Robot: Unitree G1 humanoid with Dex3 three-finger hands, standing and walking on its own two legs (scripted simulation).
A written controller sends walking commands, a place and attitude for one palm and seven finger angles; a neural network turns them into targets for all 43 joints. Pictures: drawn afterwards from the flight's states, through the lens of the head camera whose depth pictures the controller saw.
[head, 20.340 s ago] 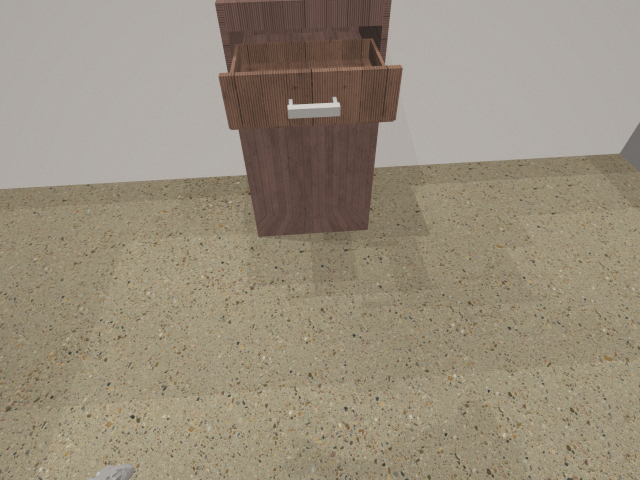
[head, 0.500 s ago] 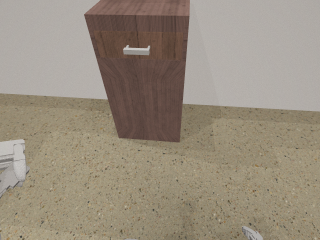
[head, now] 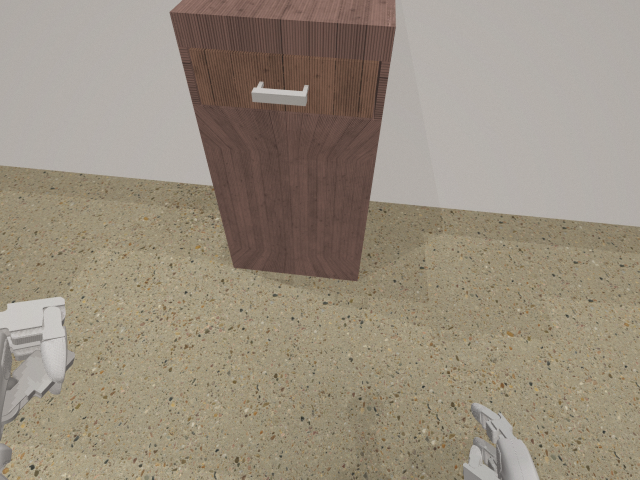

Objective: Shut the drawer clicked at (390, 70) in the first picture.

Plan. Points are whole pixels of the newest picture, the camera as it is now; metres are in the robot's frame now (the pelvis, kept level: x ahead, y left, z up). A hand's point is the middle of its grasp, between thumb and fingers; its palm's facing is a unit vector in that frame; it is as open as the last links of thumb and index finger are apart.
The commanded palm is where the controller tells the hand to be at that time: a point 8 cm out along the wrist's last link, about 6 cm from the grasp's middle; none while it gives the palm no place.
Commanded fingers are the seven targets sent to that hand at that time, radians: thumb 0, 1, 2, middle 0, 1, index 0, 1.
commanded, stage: stop stepping back and stand still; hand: left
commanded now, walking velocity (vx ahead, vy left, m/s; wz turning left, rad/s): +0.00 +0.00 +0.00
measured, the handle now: (281, 92) +0.93 +0.16 +0.02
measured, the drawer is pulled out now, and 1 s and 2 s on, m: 0.00 0.00 0.00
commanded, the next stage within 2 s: let the arm hang, fingers relaxed in 0.36 s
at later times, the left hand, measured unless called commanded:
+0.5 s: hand (61, 359) +0.20 +0.26 +0.13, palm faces +0.27 -0.83 -0.49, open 3.2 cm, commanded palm none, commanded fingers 0.00 0.90 0.90 -1.28 -1.47 -1.28 -1.47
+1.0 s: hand out of the picture -0.02 +0.23 -0.16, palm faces -0.01 -0.96 -0.27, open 4.9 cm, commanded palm none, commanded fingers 0.00 0.90 0.90 -0.28 -0.39 -0.28 -0.39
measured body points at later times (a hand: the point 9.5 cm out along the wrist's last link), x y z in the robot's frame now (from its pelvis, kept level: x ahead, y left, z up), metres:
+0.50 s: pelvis +0.00 +0.02 +0.00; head +0.02 +0.02 +0.45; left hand +0.18 +0.31 +0.15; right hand +0.18 -0.22 -0.08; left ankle +0.00 +0.11 -0.74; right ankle +0.01 -0.09 -0.74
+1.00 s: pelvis -0.01 +0.02 +0.01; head +0.01 +0.01 +0.46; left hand -0.02 +0.28 -0.14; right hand -0.01 -0.23 -0.15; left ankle +0.00 +0.11 -0.74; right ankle +0.01 -0.09 -0.74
